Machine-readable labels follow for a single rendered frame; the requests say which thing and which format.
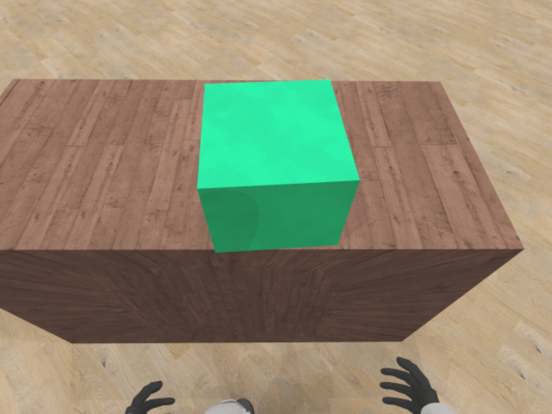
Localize robot right hand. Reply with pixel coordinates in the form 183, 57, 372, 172
379, 357, 440, 414

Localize carton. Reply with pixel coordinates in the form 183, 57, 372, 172
198, 79, 360, 253

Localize robot left hand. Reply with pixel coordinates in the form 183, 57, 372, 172
125, 381, 175, 414

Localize pedestal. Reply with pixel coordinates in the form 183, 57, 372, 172
0, 78, 524, 343

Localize left robot shin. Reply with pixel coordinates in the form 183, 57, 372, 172
221, 399, 244, 409

